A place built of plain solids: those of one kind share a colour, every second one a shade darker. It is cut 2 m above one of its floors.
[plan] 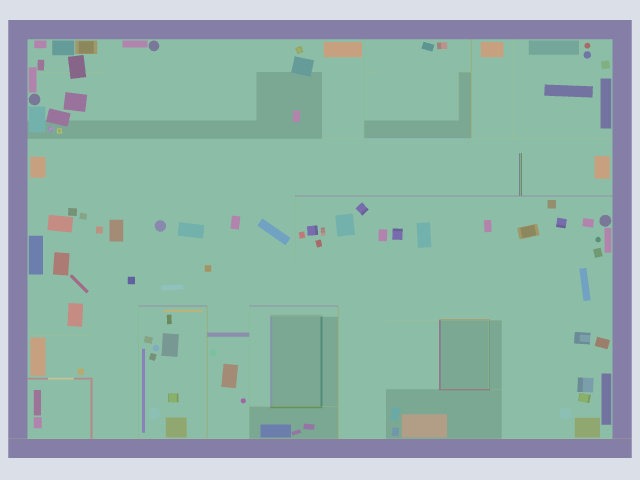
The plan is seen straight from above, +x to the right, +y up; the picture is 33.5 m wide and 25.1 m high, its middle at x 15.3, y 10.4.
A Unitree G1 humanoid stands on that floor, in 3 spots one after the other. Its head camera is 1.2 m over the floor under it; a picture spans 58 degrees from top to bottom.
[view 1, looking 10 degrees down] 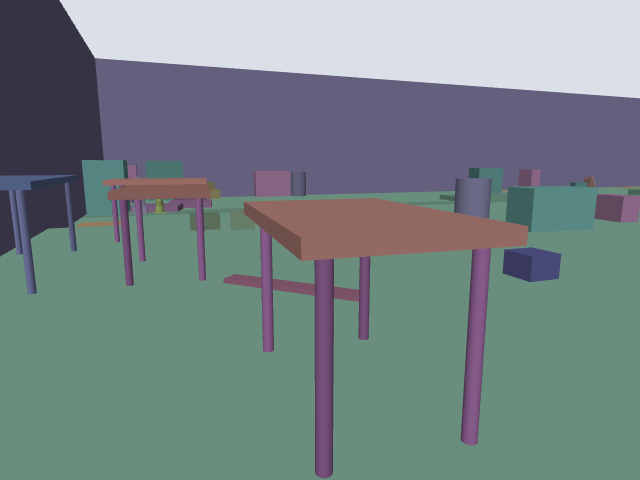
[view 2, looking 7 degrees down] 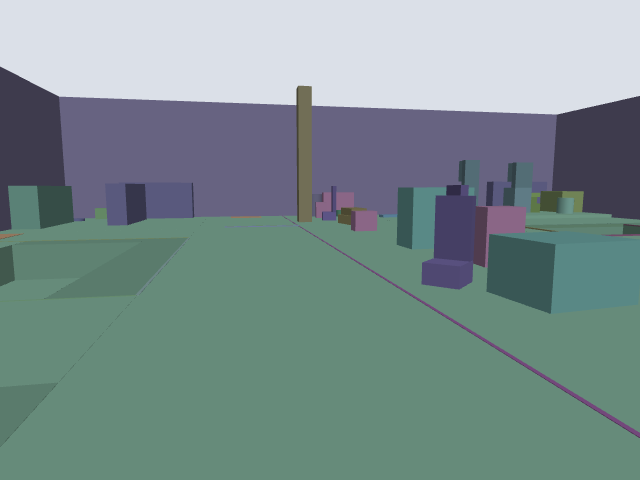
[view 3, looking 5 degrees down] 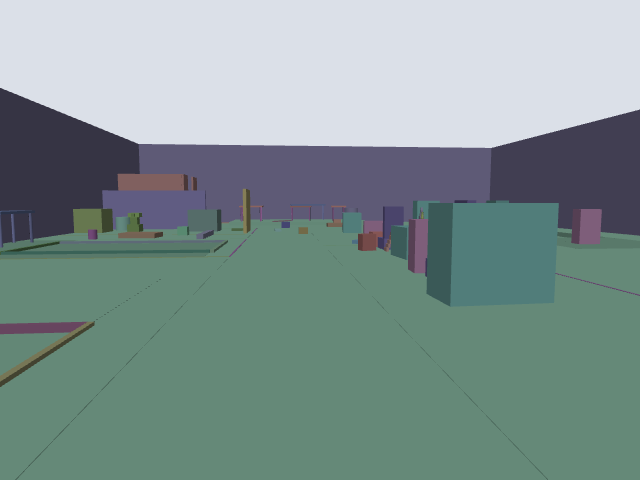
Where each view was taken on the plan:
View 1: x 1.74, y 4.78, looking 70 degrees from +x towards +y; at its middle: sawhorses_top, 1.21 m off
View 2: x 12.59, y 14.60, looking -11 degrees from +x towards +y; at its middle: floor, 9.85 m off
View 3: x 25.86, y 8.11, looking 175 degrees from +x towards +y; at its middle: floor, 13.77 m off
